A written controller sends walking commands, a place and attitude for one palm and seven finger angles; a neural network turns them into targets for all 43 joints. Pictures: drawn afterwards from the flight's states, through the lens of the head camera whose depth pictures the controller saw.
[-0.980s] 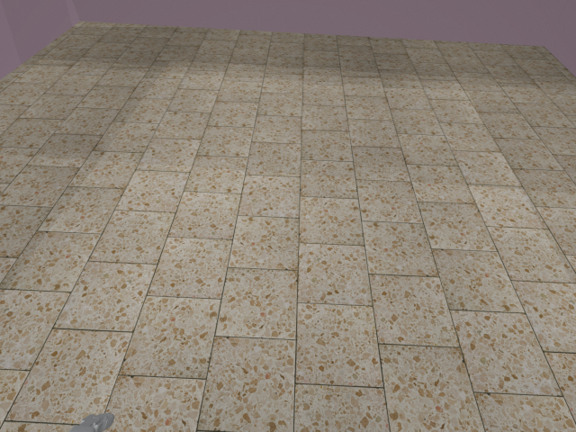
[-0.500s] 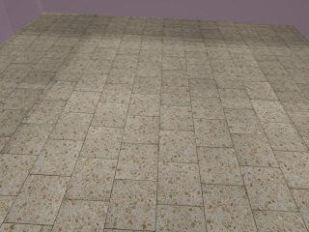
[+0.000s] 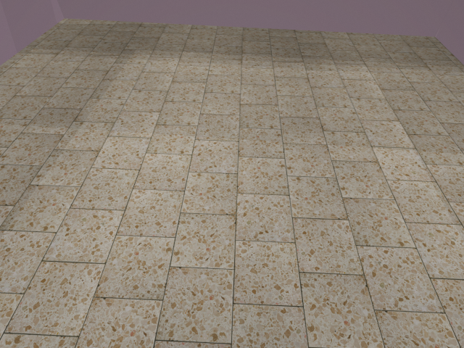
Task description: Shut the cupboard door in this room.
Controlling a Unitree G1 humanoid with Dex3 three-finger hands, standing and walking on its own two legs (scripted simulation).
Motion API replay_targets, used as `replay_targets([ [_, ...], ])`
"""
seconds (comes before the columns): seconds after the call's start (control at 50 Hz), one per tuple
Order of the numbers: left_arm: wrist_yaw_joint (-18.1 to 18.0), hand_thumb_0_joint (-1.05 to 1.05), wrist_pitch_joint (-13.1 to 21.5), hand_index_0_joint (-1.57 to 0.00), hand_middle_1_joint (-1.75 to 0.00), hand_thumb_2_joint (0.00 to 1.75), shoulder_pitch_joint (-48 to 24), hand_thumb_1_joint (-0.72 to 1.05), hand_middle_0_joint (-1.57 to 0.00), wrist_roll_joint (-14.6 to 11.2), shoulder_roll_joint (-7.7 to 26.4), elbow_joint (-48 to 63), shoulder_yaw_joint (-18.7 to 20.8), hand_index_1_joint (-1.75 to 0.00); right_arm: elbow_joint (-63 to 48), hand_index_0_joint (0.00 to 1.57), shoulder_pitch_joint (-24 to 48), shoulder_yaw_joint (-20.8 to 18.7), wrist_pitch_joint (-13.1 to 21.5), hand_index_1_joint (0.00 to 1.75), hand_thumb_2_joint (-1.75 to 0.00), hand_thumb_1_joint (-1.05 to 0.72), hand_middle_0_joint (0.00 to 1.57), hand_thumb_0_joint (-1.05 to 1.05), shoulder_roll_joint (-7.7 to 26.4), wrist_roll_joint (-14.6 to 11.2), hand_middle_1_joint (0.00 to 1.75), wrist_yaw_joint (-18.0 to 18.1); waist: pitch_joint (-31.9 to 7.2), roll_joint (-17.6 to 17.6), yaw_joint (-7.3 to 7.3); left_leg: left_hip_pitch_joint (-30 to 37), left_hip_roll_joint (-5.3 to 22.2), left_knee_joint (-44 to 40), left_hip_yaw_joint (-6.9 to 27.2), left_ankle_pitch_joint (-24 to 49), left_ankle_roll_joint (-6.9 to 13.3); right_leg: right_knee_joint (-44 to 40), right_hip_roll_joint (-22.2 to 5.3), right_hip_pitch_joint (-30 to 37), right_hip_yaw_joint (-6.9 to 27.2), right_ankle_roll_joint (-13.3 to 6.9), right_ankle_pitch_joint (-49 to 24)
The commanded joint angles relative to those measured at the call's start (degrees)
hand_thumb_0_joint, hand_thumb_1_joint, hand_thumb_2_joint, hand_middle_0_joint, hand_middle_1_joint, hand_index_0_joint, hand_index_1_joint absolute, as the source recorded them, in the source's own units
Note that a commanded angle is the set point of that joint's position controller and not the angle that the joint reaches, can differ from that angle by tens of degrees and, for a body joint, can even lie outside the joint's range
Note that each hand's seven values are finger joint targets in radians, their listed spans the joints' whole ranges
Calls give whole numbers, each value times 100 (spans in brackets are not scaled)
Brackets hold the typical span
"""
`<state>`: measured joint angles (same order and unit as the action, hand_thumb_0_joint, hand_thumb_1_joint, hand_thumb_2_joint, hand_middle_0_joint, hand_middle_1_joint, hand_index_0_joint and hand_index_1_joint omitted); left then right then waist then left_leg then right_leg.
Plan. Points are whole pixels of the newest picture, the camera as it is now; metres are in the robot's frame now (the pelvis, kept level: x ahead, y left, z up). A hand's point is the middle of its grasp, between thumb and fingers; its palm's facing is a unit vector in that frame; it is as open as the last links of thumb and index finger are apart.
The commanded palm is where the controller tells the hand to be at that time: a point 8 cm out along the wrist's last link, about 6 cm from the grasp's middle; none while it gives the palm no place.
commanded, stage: turn or walk to find it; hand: left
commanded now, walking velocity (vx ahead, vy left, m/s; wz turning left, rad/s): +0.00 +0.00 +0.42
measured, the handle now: out of the picture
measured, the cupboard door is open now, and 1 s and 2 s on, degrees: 84 84 84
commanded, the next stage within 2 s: none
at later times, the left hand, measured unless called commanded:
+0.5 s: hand out of the picture +0.02 +0.21 -0.17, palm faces +0.18 -0.95 -0.26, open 7.4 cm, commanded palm none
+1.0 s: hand out of the picture -0.14 +0.21 -0.20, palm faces +0.44 -0.87 -0.23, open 7.4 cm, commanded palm none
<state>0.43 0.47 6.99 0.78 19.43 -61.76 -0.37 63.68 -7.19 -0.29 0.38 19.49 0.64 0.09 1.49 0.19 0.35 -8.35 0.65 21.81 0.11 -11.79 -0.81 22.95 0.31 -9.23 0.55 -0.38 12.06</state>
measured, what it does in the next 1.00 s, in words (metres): steps on the spot, turning left: right foot, then left foot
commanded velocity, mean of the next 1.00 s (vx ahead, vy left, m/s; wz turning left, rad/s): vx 0.00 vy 0.00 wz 0.42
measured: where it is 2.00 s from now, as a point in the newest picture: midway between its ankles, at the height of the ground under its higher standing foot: outside the picture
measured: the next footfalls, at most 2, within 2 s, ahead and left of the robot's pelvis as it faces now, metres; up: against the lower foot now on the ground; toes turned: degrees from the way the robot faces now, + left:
right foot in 0.54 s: +0.01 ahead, -0.12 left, +0.00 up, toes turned +11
left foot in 0.92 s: -0.08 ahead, +0.12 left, +0.00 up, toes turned +28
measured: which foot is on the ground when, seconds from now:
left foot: down 0.00-0.54, up 0.56-0.90, down 0.92-1.00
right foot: down 0.00-0.28, up 0.30-0.52, down 0.54-0.92, up 0.94-1.00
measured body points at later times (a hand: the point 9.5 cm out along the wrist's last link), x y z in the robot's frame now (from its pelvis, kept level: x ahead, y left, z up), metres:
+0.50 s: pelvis -0.02 +0.00 -0.01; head +0.01 +0.00 +0.44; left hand +0.01 +0.26 -0.15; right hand +0.05 -0.23 -0.16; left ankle +0.00 +0.13 -0.74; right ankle -0.03 -0.13 -0.72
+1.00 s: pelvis -0.06 +0.02 -0.02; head -0.04 +0.06 +0.43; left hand -0.16 +0.26 -0.18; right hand +0.14 -0.18 -0.14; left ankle -0.11 +0.11 -0.75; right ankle -0.04 -0.12 -0.71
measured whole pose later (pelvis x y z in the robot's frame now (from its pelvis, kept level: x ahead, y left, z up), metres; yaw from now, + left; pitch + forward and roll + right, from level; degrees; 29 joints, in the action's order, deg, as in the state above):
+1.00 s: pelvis -0.06 +0.02 -0.02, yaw +24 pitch +0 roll +0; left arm -1.5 -3.4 15.8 1.4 14.9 -55.7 3.1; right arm 54.2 -8.0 -2.9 -1.5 12.1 0.7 -0.2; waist 4.3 4.7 -1.7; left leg -16.0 -0.3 35.6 -3.8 -19.6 2.0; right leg 53.4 -6.8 -21.3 -4.7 3.6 29.9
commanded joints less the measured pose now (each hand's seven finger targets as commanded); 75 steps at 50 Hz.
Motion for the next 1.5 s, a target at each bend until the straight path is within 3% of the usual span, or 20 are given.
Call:
replay_targets([
  [0.0,-131,0,38,-20,-30,90,-83,90,-20,-17,998,413,250,-30,-440,20,173,-166,72,30,-90,-90,20,0,888,11,30,31,-269,101,-50,-286,510,-35,551,715,208,-287,-841,42,544,-108,-433],
  [0.18,-238,0,-173,-20,-30,90,214,90,-20,9,689,878,304,-30,-762,20,-434,-238,-159,30,-90,-90,20,0,362,17,30,10,-336,382,29,-732,278,1094,518,721,150,240,-1381,-431,393,-328,-576],
  [0.26,-250,0,-207,-20,-30,90,142,90,-20,-17,240,1130,298,-30,-948,20,-649,-371,-106,30,-90,-90,20,0,672,65,30,26,-221,-1186,94,-698,1257,-239,2509,1634,923,2137,-187,-1079,-466,232,1135],
  [0.3,-270,0,-197,-20,-30,90,114,90,-20,-5,216,1219,320,-30,-998,20,-806,-429,-82,30,-90,-90,20,0,677,44,30,93,-289,-1178,119,-276,1487,-283,2879,2324,1369,3217,-228,-1650,29,205,2041],
  [0.48,-257,0,-115,-20,-30,90,1026,90,-20,-67,-148,1088,393,-30,-1224,20,-560,-559,-203,30,-90,-90,20,0,396,22,30,90,-657,-699,-173,-953,585,440,2197,1281,753,310,-41,159,-146,288,368],
  [0.5,-285,0,-70,-20,-30,90,1183,90,-20,-9,134,1072,456,-30,-1293,20,-554,-548,-211,30,-90,-90,20,0,163,-27,30,52,-655,-29,-222,-1701,224,994,1822,410,445,-322,-623,861,343,143,240],
  [0.52,-321,0,-26,-20,-30,90,1148,90,-20,81,645,1119,567,-30,-1441,20,-615,-503,-205,30,-90,-90,20,0,-220,-34,30,32,-385,1556,-200,-2811,-560,2333,598,-1222,-19,-789,-2223,1096,2006,-456,143],
  [0.54,-304,0,-57,-20,-30,90,1076,90,-20,43,713,1233,521,-30,-1495,20,-334,-570,-223,30,-90,-90,20,0,-33,55,30,24,-173,1201,-300,-2618,-394,3388,530,-1937,-51,-791,-2714,121,1968,-858,-306],
  [0.62,-295,0,15,-20,-30,90,432,90,-20,64,198,1323,412,-30,-1127,20,-604,-568,-348,30,-90,-90,20,0,-181,44,30,-90,264,825,165,-2383,-52,4759,277,-965,-152,-497,-1734,-537,590,-712,-957],
  [0.8,-276,0,-30,-20,-30,90,1243,90,-20,138,536,1021,544,-30,-1323,20,168,-391,-269,30,-90,-90,20,0,-297,-36,30,-96,-6,1124,-302,-1544,-1,2387,-368,-1528,-175,74,-1994,166,143,-847,-2375],
  [0.86,-261,0,-74,-20,-30,90,1070,90,-20,74,582,1003,577,-30,-1183,20,-392,-389,-181,30,-90,-90,20,0,-166,-23,30,-71,-365,949,3,-441,-49,645,-531,-335,-84,875,-1782,-29,-379,-362,-2368],
  [0.88,-240,0,-110,-20,-30,90,1102,90,-20,25,401,1046,545,-30,-1125,20,-663,-445,-115,30,-90,-90,20,0,161,4,30,-70,-634,126,128,477,375,72,-81,789,60,1698,-1516,-617,-705,-39,-1614],
  [0.9,-193,0,-145,-20,-30,90,1139,90,-20,1,1,1248,473,-30,-1173,20,-801,-580,-88,30,-90,-90,20,0,749,32,30,-60,-660,-1625,147,1245,1896,-88,1761,2836,666,2871,-765,-2131,-981,413,1616],
  [0.92,-224,0,-207,-20,-30,90,847,90,-20,54,-67,1360,397,-30,-1113,20,-1078,-629,-127,30,-90,-90,20,0,928,3,30,-13,-642,-1379,309,852,2343,-111,1935,3556,1199,3678,-659,-2219,-547,413,2566],
  [1.02,-141,0,-244,-20,-30,90,733,90,-20,25,-56,1013,487,-30,-1235,20,-358,-443,-44,30,-90,-90,20,0,306,26,30,125,-265,-913,-8,126,1250,-190,1001,2683,971,4227,-657,-2075,-169,475,1170],
  [1.2,-171,0,-240,-20,-30,90,308,90,-20,1,-224,1268,467,-30,-1190,20,-711,-532,-105,30,-90,-90,20,0,311,72,30,109,-259,-757,186,215,1245,-247,1674,2075,1180,2735,-403,-1740,-163,488,1376],
  [1.32,-233,0,-108,-20,-30,90,889,90,-20,-41,-209,1216,474,-30,-1268,20,-476,-574,-155,30,-90,-90,20,0,266,47,30,56,-455,-598,-153,-689,851,393,1701,1848,794,337,-219,-17,-281,374,179],
  [1.36,-306,0,-4,-20,-30,90,1078,90,-20,83,522,1216,616,-30,-1417,20,-632,-497,-141,30,-90,-90,20,0,-294,-36,30,-11,-462,1426,-216,-2384,-298,1993,492,-874,71,-631,-2102,1162,1579,-271,-491],
  [1.38,-285,0,-28,-20,-30,90,1073,90,-20,51,650,1315,613,-30,-1452,20,-503,-565,-211,30,-90,-90,20,0,-138,50,30,8,-344,1537,-317,-2326,-371,3149,366,-2066,-23,-818,-2779,346,1904,-812,-523],
  [1.48,-272,0,12,-20,-30,90,330,90,-20,42,48,1461,470,-30,-1045,20,-757,-563,-360,30,-90,-90,20,0,-207,82,30,-106,202,871,92,-2314,29,4769,215,-877,-201,-674,-1723,-372,321,-628,-485],
])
